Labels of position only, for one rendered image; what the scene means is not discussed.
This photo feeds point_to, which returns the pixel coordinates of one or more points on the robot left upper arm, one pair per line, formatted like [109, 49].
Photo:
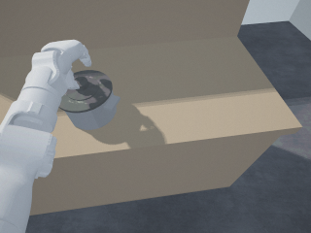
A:
[25, 155]

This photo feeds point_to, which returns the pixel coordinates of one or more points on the table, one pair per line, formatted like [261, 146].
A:
[196, 110]

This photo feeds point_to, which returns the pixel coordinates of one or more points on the left robot forearm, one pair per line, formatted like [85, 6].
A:
[39, 100]

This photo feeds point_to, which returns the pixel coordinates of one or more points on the pot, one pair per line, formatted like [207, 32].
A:
[97, 117]

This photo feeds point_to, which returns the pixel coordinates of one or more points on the knob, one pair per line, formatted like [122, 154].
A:
[82, 82]

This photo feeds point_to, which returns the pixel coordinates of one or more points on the lid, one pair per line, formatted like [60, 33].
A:
[99, 90]

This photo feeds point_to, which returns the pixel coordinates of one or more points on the robot left hand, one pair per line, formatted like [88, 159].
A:
[76, 50]

